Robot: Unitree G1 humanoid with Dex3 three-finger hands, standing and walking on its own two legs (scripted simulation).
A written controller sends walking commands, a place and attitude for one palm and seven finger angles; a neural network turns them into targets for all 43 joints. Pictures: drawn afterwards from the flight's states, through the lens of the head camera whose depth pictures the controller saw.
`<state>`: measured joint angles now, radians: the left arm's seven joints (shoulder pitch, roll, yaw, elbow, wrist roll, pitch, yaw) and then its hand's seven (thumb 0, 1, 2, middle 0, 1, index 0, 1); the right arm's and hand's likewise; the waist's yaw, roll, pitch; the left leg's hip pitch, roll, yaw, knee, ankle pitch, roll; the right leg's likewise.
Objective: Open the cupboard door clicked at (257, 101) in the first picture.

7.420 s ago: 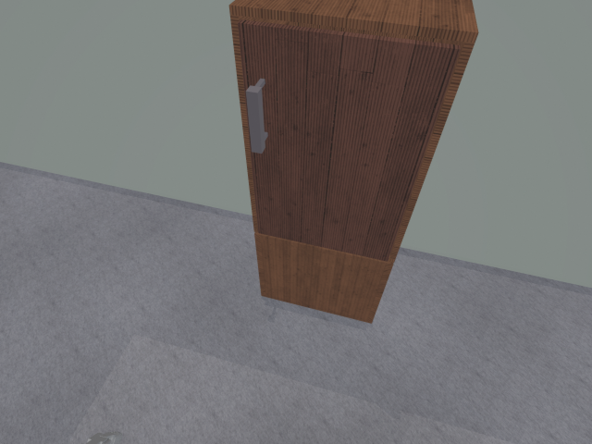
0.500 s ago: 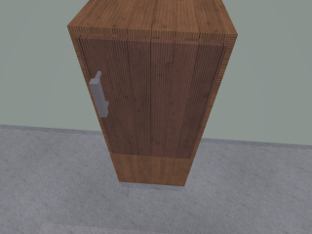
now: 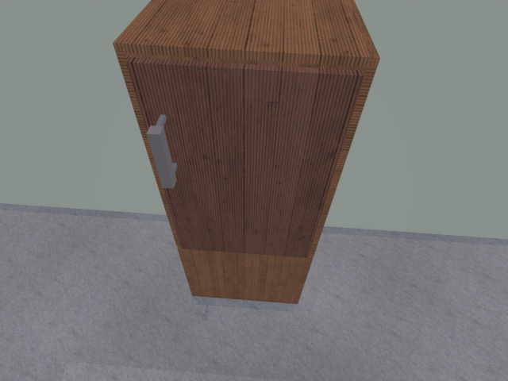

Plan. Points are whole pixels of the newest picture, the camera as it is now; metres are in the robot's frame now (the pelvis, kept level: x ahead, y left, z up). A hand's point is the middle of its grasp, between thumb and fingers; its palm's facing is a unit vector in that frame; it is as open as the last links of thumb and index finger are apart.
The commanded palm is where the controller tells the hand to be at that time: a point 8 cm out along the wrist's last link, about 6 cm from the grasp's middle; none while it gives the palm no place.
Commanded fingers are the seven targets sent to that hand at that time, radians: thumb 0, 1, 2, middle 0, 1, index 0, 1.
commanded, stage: look again from close up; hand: left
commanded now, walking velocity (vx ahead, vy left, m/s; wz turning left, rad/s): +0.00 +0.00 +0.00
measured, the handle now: (165, 152) +0.51 +0.22 +0.06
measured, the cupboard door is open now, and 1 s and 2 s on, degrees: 0 0 0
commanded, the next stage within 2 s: raise the hand with hooked fingers in 0.12 s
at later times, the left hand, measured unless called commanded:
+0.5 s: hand (147, 317) +0.20 +0.17 +0.02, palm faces +0.10 -1.00 -0.01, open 7.8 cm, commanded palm +0.11 +0.24 -0.05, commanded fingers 0.00 0.55 0.75 -0.23 -0.53 -0.23 -0.53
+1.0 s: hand (127, 329) +0.19 +0.21 -0.01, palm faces -0.11 -0.99 -0.04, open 10.8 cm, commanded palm +0.15 +0.28 +0.01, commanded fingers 0.00 -0.03 0.50 -0.27 -0.90 -0.27 -0.90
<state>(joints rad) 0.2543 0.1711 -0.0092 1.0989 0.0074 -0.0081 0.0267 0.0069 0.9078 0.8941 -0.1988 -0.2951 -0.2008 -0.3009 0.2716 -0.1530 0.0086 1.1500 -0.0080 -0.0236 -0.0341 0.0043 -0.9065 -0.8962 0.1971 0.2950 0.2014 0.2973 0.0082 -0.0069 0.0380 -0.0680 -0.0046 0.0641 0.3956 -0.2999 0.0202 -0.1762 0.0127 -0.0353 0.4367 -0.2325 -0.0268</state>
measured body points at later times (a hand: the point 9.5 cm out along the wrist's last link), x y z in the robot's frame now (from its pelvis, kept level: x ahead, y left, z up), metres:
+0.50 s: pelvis -0.03 +0.00 -0.03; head -0.02 -0.01 +0.42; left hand +0.19 +0.23 +0.02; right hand +0.14 -0.25 -0.10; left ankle -0.05 +0.10 -0.74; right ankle +0.00 -0.10 -0.74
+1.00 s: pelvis -0.04 +0.00 -0.06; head +0.01 +0.00 +0.39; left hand +0.19 +0.26 +0.00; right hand +0.13 -0.20 -0.15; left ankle -0.05 +0.10 -0.74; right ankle +0.00 -0.10 -0.74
